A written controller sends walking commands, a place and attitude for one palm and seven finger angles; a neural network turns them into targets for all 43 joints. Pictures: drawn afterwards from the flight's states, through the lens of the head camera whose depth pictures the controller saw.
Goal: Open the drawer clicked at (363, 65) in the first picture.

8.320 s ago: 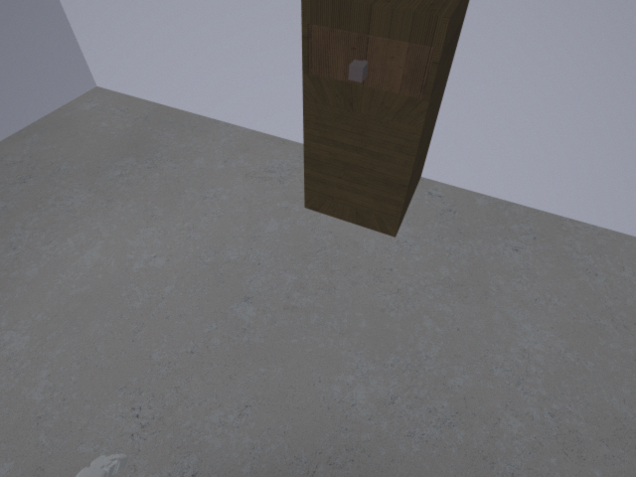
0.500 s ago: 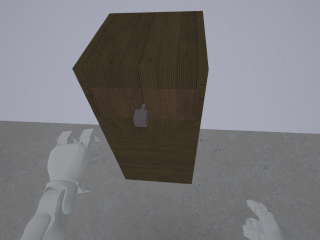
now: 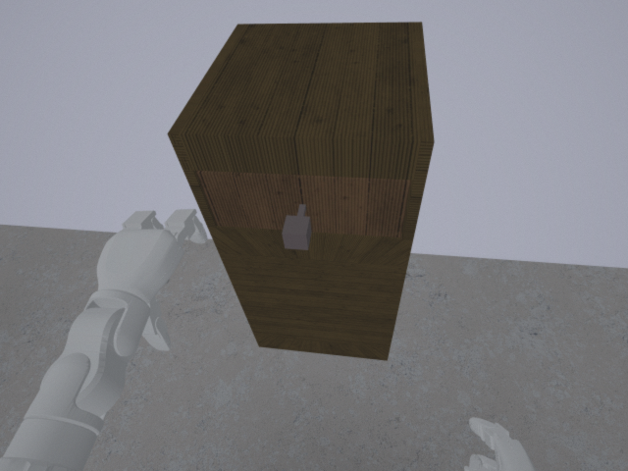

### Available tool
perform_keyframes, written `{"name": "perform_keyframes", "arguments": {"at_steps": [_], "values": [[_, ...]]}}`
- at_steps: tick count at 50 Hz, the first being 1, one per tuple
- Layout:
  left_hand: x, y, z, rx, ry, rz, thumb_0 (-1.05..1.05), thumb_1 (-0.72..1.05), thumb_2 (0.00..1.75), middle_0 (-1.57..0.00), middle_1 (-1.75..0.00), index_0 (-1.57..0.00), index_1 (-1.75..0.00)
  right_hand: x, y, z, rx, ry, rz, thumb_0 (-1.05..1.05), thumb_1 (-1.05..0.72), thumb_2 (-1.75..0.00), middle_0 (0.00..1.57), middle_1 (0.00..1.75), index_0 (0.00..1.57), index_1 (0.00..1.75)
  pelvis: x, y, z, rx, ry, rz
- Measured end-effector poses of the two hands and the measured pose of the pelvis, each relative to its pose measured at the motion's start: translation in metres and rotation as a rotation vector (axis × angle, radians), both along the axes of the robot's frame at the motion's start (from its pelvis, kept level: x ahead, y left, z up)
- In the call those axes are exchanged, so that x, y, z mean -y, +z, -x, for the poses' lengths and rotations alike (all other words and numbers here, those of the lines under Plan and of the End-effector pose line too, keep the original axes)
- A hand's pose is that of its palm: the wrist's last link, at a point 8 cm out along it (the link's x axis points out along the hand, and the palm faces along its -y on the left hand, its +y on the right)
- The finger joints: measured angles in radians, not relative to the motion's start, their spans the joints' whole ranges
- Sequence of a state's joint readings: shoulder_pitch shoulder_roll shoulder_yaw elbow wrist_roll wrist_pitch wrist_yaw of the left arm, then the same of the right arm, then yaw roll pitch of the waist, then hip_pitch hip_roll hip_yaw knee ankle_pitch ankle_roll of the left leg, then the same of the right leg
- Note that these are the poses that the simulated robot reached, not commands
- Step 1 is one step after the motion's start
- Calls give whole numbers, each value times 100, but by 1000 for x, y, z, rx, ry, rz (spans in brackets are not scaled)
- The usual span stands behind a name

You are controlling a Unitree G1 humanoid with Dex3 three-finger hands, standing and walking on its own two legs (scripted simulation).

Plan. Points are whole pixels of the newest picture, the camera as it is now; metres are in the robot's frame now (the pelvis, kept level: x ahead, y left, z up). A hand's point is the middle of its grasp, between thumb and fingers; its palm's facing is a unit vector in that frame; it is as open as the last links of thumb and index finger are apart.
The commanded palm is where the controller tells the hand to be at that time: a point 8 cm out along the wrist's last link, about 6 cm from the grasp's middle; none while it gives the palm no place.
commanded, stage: raise the hand with hooked fingers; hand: left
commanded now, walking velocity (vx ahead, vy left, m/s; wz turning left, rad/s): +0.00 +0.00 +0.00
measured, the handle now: (299, 223) +0.53 +0.11 -0.05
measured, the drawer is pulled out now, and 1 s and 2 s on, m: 0.00 0.00 0.00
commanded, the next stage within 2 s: move the hooked fingers above the handle in 0.22 s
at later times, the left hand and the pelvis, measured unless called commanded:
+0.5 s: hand (192, 286) +0.31 +0.21 +0.07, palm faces +0.01 -0.07 -1.00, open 13.8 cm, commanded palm +0.29 +0.22 +0.12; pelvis -0.01 -0.02 +0.00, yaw +0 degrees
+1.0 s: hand (235, 257) +0.38 +0.17 +0.04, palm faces +0.00 -0.05 -1.00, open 13.8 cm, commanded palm +0.36 +0.18 +0.10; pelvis +0.00 -0.03 -0.01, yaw -1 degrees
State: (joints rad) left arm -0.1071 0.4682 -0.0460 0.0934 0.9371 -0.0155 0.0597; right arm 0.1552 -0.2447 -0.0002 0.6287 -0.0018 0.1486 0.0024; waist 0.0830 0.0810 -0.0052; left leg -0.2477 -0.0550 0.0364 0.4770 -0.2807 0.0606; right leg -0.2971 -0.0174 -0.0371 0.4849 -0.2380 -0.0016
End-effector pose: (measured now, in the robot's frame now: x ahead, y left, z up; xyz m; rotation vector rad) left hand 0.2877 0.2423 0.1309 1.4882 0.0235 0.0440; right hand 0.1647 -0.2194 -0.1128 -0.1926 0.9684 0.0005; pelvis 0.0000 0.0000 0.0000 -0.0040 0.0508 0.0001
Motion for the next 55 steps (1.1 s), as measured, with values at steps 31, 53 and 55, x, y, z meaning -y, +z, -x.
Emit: {"name": "perform_keyframes", "arguments": {"at_steps": [31,53,55], "values": [[41,-14,-15,6,-41,-19,0,-49,30,-32,-120,-32,-120,29,2,-2,51,-35,9,1,-90,-90,20,30,21,30,26,-2,7,-16,0,-16],[72,-35,-76,-10,-69,-39,0,-49,30,-32,-120,-32,-120,57,-18,47,-90,-160,41,1,-90,-90,20,30,20,30,27,-7,-2,-80,-12,-19],[76,-36,-81,-9,-74,-39,0,-49,30,-32,-120,-32,-120,57,-19,49,-97,-166,39,1,-90,-90,20,30,20,30,26,-7,-3,-85,-12,-19]]}}
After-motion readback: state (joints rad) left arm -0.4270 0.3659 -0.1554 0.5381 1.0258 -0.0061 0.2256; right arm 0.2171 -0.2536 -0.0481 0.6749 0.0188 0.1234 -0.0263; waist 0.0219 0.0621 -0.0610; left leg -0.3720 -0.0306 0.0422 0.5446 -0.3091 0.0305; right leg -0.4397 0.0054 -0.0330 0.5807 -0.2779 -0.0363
